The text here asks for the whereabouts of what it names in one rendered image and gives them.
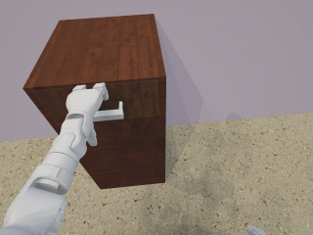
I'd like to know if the left robot hand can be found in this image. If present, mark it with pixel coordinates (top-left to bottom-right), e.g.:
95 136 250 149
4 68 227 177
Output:
66 82 109 147

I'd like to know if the handle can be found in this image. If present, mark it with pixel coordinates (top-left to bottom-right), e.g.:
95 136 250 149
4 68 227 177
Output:
92 101 124 122

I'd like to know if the cabinet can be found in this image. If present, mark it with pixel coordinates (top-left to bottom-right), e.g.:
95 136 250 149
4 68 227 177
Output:
22 14 166 190

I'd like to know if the right robot hand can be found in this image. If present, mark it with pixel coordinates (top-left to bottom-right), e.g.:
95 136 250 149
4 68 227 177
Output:
246 225 267 235

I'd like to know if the robot left upper arm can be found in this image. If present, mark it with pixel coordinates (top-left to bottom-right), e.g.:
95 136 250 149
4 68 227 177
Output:
0 187 67 235

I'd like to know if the robot left forearm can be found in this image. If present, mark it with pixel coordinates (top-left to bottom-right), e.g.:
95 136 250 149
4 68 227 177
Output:
2 111 93 228

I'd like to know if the drawer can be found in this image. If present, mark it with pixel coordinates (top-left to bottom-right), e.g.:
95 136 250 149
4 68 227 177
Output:
34 79 159 123

